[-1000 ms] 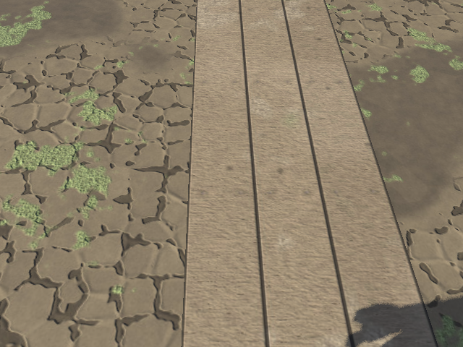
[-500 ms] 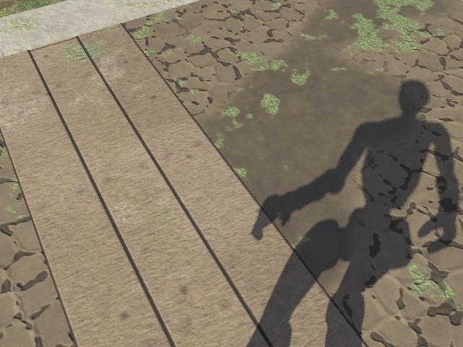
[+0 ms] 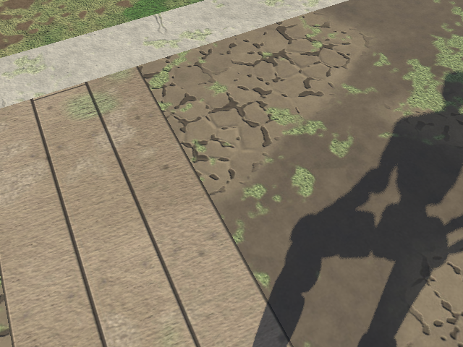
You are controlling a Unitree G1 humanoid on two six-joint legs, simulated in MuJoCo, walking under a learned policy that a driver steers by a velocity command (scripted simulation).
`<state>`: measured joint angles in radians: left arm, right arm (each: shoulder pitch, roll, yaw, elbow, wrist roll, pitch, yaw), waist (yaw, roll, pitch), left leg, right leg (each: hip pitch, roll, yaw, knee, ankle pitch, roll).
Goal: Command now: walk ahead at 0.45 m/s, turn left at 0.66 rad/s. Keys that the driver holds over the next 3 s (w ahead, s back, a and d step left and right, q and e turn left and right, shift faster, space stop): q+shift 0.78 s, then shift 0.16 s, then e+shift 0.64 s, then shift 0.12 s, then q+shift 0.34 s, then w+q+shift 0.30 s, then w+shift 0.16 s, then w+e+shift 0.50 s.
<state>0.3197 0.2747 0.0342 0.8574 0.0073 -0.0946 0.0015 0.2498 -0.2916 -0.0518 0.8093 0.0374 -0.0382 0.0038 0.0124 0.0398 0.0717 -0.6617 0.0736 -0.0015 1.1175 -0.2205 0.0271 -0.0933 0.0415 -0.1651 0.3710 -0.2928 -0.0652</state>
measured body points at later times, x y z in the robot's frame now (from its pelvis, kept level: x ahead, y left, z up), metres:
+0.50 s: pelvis +0.25 -0.01 -0.01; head +0.29 +0.03 +0.44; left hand +0.36 +0.32 -0.08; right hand +0.52 -0.22 -0.08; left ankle +0.29 +0.06 -0.74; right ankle +0.44 -0.14 -0.69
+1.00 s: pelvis +0.32 -0.05 +0.00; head +0.35 -0.01 +0.45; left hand +0.20 +0.23 -0.11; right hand +0.64 -0.08 -0.09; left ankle +0.21 +0.04 -0.71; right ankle +0.45 -0.10 -0.74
